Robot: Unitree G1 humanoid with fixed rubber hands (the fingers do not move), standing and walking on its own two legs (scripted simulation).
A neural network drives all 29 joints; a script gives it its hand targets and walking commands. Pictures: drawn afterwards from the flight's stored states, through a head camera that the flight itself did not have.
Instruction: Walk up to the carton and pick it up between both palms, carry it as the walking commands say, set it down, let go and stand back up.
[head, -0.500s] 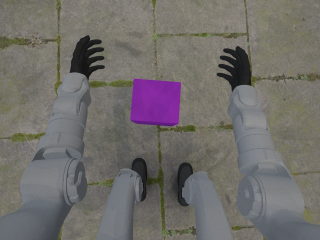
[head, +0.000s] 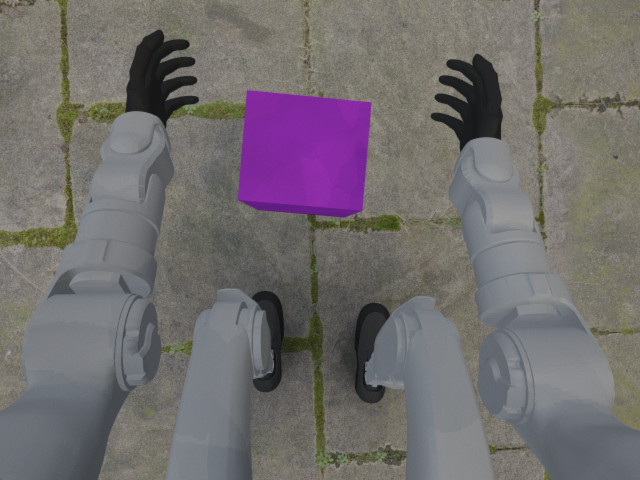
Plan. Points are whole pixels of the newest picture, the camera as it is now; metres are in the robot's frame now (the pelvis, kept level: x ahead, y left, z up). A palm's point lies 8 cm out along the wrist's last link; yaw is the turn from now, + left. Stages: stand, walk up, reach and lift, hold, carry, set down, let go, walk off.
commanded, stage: reach and lift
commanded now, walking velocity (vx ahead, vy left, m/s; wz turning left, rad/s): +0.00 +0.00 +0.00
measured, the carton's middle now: (304, 165) +0.49 +0.05 -0.40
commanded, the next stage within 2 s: none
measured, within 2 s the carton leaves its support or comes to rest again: neither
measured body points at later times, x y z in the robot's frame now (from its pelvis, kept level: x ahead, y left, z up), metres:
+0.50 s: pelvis -0.02 +0.00 -0.11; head +0.33 +0.03 +0.17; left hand +0.51 +0.22 -0.28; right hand +0.50 -0.13 -0.27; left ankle +0.10 +0.11 -0.49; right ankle +0.09 -0.11 -0.49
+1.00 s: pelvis -0.03 +0.00 -0.15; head +0.34 +0.04 +0.11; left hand +0.50 +0.22 -0.34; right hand +0.51 -0.13 -0.33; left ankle +0.10 +0.11 -0.49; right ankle +0.09 -0.11 -0.49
